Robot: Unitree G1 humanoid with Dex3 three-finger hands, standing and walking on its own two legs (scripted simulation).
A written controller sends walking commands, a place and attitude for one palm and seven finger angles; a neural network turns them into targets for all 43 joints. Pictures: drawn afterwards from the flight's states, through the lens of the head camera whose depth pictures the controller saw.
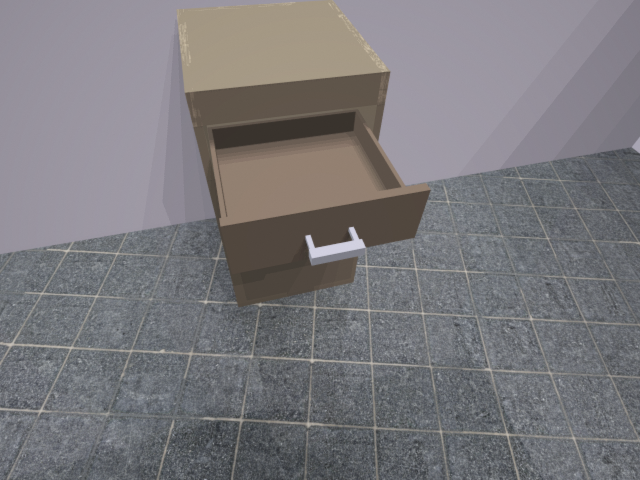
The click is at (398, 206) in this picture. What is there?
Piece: drawer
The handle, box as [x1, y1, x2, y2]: [305, 227, 365, 265]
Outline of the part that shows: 364,244 362,240 357,237 353,227 349,227 348,229 352,238 351,241 315,248 313,246 310,235 305,236 309,249 309,258 312,265 364,254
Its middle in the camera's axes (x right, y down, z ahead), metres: +0.02 +0.01 +0.73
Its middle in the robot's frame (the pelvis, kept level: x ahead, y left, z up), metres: +0.53 +0.01 -0.09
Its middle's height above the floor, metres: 0.68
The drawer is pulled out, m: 0.30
